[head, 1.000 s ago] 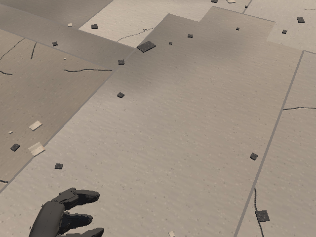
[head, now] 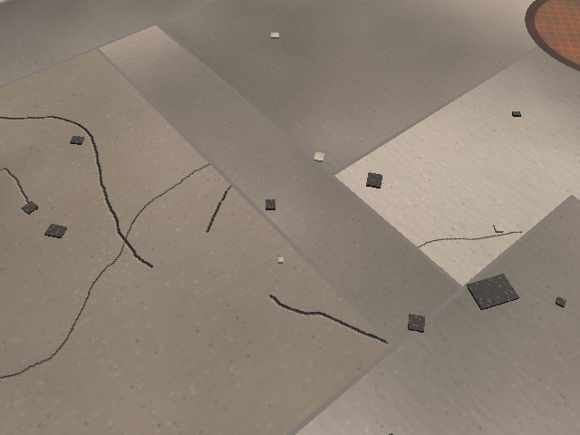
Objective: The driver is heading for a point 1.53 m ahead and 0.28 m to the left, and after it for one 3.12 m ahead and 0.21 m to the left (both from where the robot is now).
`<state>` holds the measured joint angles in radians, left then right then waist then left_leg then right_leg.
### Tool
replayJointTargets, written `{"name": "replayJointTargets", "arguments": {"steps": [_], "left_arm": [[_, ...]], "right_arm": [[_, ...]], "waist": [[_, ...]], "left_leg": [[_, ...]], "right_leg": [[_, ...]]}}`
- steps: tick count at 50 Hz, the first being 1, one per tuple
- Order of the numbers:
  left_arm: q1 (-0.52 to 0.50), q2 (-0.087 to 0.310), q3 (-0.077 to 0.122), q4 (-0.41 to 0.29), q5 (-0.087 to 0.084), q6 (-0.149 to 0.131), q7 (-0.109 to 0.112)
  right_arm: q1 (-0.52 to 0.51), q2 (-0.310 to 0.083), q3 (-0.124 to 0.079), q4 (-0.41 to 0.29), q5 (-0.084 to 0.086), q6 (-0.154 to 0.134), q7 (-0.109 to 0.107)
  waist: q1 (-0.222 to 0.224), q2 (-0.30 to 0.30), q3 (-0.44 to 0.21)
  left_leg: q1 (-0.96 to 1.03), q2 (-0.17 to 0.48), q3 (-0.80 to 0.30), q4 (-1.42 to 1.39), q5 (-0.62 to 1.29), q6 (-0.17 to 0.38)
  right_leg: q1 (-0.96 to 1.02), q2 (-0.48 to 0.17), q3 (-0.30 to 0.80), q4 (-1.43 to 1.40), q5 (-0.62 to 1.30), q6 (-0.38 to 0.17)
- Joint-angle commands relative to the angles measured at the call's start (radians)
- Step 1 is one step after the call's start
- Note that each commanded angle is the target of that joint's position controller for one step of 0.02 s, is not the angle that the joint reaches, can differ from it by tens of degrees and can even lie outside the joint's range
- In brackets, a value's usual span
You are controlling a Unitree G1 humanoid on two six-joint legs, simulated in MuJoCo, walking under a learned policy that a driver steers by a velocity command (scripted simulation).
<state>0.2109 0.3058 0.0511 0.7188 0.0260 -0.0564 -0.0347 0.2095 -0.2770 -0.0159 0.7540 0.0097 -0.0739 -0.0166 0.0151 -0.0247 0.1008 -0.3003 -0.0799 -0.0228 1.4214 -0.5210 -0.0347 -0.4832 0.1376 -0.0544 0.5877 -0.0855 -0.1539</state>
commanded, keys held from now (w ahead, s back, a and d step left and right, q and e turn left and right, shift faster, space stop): shift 0.02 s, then q+shift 0.56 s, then shift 0.02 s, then e+shift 0.40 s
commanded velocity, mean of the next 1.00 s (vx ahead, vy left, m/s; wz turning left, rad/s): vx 0.06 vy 0.00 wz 0.21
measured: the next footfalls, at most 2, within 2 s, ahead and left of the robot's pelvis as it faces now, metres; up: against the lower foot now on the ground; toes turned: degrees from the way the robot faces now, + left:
left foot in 0.58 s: +0.15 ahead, +0.22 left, +0.00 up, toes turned +22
right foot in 1.14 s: +0.23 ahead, -0.01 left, +0.00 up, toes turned +0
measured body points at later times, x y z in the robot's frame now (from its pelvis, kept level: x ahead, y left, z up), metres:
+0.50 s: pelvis +0.13 +0.06 +0.03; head +0.17 +0.08 +0.48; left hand +0.23 +0.36 -0.07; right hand +0.31 -0.18 -0.07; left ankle +0.12 +0.21 -0.67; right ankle +0.14 -0.02 -0.71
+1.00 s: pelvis +0.16 +0.12 +0.03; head +0.19 +0.13 +0.48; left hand +0.20 +0.42 -0.09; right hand +0.41 -0.08 -0.06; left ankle +0.12 +0.20 -0.71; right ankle +0.20 -0.01 -0.66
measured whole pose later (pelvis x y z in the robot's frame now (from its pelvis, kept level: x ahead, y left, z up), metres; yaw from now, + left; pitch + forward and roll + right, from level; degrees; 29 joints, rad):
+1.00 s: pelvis +0.16 +0.12 +0.03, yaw +12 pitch +2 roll +0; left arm 0.19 0.28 0.08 0.75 -0.02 0.07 0.00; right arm 0.07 -0.23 -0.05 0.67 -0.03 0.02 -0.04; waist 0.03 -0.01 0.04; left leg -0.21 0.02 0.17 0.48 -0.30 0.04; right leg -0.48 -0.08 -0.04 0.91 -0.40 0.09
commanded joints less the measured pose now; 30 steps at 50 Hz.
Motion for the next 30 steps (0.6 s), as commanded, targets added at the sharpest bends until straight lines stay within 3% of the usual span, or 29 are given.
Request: {"name": "replayJointTargets", "arguments": {"steps": [1, 3, 5, 7, 9, 10, 12, 14, 17, 22, 25, 27, 28, 29, 30], "left_arm": [[-0.031, 0.11, 0.022, -0.123, -0.039, -0.007, 0.009], [-0.043, 0.079, 0.007, -0.101, -0.018, -0.01, 0.013], [-0.006, 0.032, -0.012, -0.052, 0.006, -0.024, 0.019], [0.005, 0.052, -0.005, -0.026, 0.016, -0.02, 0.031], [-0.01, 0.105, 0.017, -0.028, 0.007, 0.008, 0.052], [-0.024, 0.112, 0.023, -0.033, 0.003, 0.024, 0.061], [-0.055, 0.095, 0.022, -0.044, 0.0, 0.047, 0.075], [-0.079, 0.079, 0.02, -0.049, -0.001, 0.057, 0.081], [-0.094, 0.077, 0.025, -0.047, -0.002, 0.063, 0.086], [-0.098, 0.107, 0.041, -0.046, -0.005, 0.082, 0.083], [-0.116, 0.126, 0.053, -0.05, -0.023, 0.087, 0.072], [-0.133, 0.128, 0.058, -0.049, -0.047, 0.08, 0.067], [-0.128, 0.114, 0.058, -0.039, -0.058, 0.074, 0.064], [-0.086, 0.091, 0.056, -0.028, -0.046, 0.062, 0.054], [-0.12, 0.035, 0.038, -0.092, 0.007, 0.048, 0.042]], "right_arm": [[0.086, -0.17, -0.04, -0.083, -0.003, 0.019, -0.006], [0.121, -0.151, -0.043, -0.066, 0.004, 0.061, -0.021], [0.135, -0.086, -0.029, -0.045, 0.004, 0.063, -0.03], [0.105, -0.079, -0.031, -0.045, 0.011, 0.065, -0.036], [0.05, -0.116, -0.047, -0.067, 0.022, 0.072, -0.039], [0.029, -0.131, -0.056, -0.077, 0.028, 0.079, -0.039], [-0.005, -0.142, -0.069, -0.092, 0.03, 0.096, -0.04], [-0.022, -0.139, -0.077, -0.104, 0.022, 0.106, -0.042], [-0.031, -0.112, -0.077, -0.119, 0.014, 0.104, -0.033], [-0.031, -0.075, -0.07, -0.149, 0.016, 0.093, 0.004], [-0.011, -0.08, -0.075, -0.161, 0.023, 0.095, 0.03], [0.028, -0.089, -0.085, -0.162, 0.026, 0.101, 0.044], [0.074, -0.103, -0.096, -0.152, 0.023, 0.101, 0.04], [0.151, -0.182, -0.128, -0.139, 0.013, 0.099, 0.02], [0.171, -0.35, -0.165, -0.157, -0.008, 0.099, -0.002]], "waist": [[-0.059, 0.185, -0.231], [-0.077, 0.1, -0.162], [-0.061, 0.04, -0.199], [-0.034, -0.006, -0.245], [-0.01, -0.028, -0.255], [-0.002, -0.034, -0.243], [0.01, -0.05, -0.192], [0.016, -0.065, -0.152], [0.023, -0.06, -0.142], [0.024, -0.074, -0.177], [0.009, -0.096, -0.195], [-0.027, -0.097, -0.204], [-0.06, -0.074, -0.206], [-0.085, 0.048, -0.231], [-0.041, 0.383, -0.259]], "left_leg": [[-0.294, 0.089, -0.102, 0.04, 0.068, 0.0], [-0.177, 0.147, -0.091, -0.1, 0.108, -0.025], [-0.108, 0.162, -0.086, -0.236, 0.161, -0.046], [-0.127, 0.162, -0.102, -0.336, 0.216, -0.058], [-0.205, 0.16, -0.096, -0.361, 0.246, -0.072], [-0.246, 0.168, -0.099, -0.358, 0.249, -0.079], [-0.322, 0.187, -0.097, -0.351, 0.245, -0.09], [-0.372, 0.201, -0.08, -0.352, 0.235, -0.097], [-0.399, 0.212, -0.045, -0.395, 0.221, -0.1], [-0.324, 0.191, 0.036, -0.551, 0.208, -0.068], [-0.219, 0.157, 0.09, -0.685, 0.207, -0.023], [-0.114, 0.134, 0.111, -0.838, 0.281, 0.024], [-0.008, 0.108, 0.111, -0.958, 0.408, 0.06], [0.184, 0.14, -0.01, -1.032, 0.694, 0.123], [0.424, 0.414, -0.405, -0.968, 1.265, 0.296]], "right_leg": [[0.33, -0.397, 0.602, -0.281, 0.208, -0.202], [0.132, -0.339, 0.45, -0.297, 0.282, -0.143], [0.117, -0.296, 0.276, -0.274, 0.544, -0.121], [0.206, -0.295, 0.183, -0.251, 0.652, -0.099], [0.298, -0.316, 0.165, -0.26, 0.556, -0.077], [0.324, -0.333, 0.172, -0.278, 0.439, -0.074], [0.339, -0.358, 0.183, -0.321, 0.181, -0.082], [0.354, -0.378, 0.183, -0.348, 0.047, -0.098], [0.416, -0.402, 0.144, -0.344, 0.077, -0.111], [0.499, -0.437, 0.039, -0.273, 0.342, -0.099], [0.503, -0.454, -0.019, -0.209, 0.448, -0.063], [0.487, -0.454, -0.056, -0.127, 0.43, -0.01], [0.428, -0.421, -0.097, -0.036, 0.382, 0.044], [0.273, -0.343, -0.137, 0.154, 0.215, 0.123], [-0.113, -0.184, -0.159, 0.463, -0.471, 0.22]]}}
Keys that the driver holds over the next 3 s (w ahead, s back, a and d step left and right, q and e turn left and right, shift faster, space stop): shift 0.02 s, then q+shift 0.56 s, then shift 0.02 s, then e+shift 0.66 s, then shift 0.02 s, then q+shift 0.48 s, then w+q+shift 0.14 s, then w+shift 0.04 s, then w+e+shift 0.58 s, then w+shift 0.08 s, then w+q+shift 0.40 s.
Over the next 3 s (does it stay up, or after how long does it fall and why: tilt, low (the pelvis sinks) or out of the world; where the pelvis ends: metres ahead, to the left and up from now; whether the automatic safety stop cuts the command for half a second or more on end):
stays up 1.15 0.18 0.03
